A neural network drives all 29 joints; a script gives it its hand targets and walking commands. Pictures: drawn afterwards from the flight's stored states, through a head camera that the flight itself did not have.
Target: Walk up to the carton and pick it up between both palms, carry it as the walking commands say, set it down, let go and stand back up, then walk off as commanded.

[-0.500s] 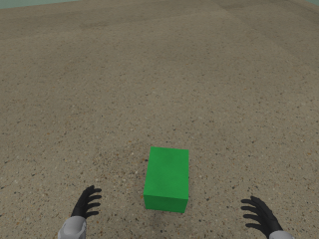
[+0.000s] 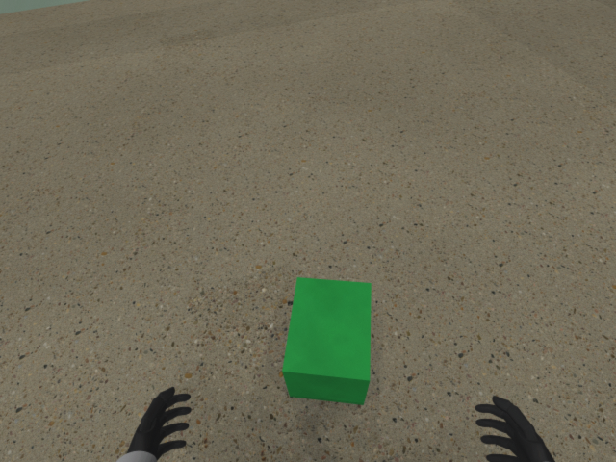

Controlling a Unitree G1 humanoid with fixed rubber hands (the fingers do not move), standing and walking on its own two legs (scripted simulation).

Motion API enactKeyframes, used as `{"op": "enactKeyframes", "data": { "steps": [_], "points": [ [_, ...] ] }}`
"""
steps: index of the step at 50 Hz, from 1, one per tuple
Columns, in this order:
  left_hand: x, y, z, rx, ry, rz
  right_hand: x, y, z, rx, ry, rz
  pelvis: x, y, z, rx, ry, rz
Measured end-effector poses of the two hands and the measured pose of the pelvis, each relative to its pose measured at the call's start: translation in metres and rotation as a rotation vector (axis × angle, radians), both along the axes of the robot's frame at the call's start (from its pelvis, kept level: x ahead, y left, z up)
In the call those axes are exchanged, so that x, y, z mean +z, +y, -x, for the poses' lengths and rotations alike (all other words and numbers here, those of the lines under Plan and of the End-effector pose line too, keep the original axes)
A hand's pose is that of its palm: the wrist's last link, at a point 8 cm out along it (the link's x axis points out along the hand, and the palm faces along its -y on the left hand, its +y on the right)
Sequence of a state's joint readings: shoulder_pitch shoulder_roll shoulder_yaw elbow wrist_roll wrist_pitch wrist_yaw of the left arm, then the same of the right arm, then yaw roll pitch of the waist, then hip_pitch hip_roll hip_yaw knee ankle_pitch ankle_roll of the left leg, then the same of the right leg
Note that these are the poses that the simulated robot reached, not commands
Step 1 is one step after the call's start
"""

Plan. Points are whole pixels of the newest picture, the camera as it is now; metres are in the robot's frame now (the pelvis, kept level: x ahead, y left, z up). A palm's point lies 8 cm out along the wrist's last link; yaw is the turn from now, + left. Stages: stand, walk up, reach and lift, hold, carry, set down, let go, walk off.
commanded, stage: stand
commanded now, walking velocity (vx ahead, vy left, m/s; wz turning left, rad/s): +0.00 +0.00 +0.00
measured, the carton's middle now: (330, 340) +0.54 -0.03 -0.65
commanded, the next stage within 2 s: walk off in 1.82 s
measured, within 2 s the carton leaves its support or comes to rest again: neither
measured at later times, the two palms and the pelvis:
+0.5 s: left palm (126, 406) +0.22 +0.27 -0.06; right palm (525, 423) +0.18 -0.26 -0.08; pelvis +0.04 +0.01 +0.00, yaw +0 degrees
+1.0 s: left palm (121, 412) +0.21 +0.27 -0.05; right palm (537, 438) +0.16 -0.27 -0.08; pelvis +0.03 +0.00 +0.00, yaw +0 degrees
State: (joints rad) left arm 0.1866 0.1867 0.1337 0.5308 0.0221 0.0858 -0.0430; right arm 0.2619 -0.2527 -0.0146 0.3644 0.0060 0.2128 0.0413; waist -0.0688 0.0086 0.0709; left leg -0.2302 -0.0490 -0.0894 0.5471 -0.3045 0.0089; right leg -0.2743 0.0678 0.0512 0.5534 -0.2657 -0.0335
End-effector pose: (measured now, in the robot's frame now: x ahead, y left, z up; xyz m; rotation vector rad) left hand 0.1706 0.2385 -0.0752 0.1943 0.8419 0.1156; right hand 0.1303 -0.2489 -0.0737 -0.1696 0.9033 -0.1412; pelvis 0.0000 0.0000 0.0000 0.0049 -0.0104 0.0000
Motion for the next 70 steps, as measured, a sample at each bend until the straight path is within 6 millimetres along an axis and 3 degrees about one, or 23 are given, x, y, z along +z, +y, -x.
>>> {"op": "enactKeyframes", "data": {
  "steps": [4, 10, 17, 25, 70],
  "points": [
    [0.004, 0.009, -0.001, -0.002, -0.018, -0.033, 0.000, -0.003, 0.002, -0.015, -0.032, 0.034, 0.000, 0.000, 0.000, -0.001, 0.000, 0.000],
    [0.016, 0.029, -0.020, -0.016, -0.065, -0.097, -0.002, -0.005, -0.004, -0.011, -0.053, 0.058, 0.000, 0.002, -0.012, -0.001, 0.016, 0.002],
    [0.017, 0.031, -0.044, -0.023, -0.094, -0.096, -0.003, -0.006, -0.027, -0.010, -0.069, 0.075, 0.000, 0.005, -0.032, -0.001, 0.044, 0.005],
    [0.014, 0.033, -0.054, -0.017, -0.081, -0.102, -0.003, -0.009, -0.046, -0.009, -0.069, 0.097, -0.001, 0.006, -0.042, -0.001, 0.059, 0.007],
    [0.031, 0.038, -0.038, -0.027, -0.165, -0.134, 0.001, -0.023, -0.020, -0.011, -0.094, 0.124, 0.000, 0.003, -0.019, -0.001, 0.027, 0.003]
  ]
}}
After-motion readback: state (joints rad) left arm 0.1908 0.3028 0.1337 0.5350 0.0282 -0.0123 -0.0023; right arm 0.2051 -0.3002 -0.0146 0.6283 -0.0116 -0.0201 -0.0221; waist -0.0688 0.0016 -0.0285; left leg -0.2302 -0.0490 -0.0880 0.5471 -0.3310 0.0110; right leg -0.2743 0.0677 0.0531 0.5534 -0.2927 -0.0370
